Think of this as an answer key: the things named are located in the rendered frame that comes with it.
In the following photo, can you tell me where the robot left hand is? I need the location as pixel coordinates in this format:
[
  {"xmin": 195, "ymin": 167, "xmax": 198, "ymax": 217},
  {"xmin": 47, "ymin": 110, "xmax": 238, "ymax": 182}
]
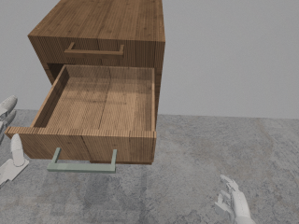
[{"xmin": 0, "ymin": 95, "xmax": 29, "ymax": 189}]

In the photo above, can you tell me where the handle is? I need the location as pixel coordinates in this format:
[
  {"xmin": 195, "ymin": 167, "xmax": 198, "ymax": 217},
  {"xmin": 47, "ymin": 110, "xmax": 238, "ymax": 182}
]
[
  {"xmin": 47, "ymin": 147, "xmax": 118, "ymax": 174},
  {"xmin": 64, "ymin": 49, "xmax": 124, "ymax": 60}
]

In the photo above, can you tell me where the drawer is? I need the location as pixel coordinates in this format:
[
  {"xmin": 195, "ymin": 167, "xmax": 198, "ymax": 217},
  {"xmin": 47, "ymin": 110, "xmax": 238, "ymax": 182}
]
[{"xmin": 4, "ymin": 64, "xmax": 157, "ymax": 162}]

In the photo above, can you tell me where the cabinet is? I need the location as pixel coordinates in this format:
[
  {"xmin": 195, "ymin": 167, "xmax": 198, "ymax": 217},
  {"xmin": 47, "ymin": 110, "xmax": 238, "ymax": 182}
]
[{"xmin": 28, "ymin": 0, "xmax": 165, "ymax": 165}]

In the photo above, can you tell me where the robot right hand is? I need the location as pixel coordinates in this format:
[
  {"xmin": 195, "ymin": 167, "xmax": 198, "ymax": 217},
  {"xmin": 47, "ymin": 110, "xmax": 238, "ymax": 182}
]
[{"xmin": 215, "ymin": 175, "xmax": 251, "ymax": 223}]

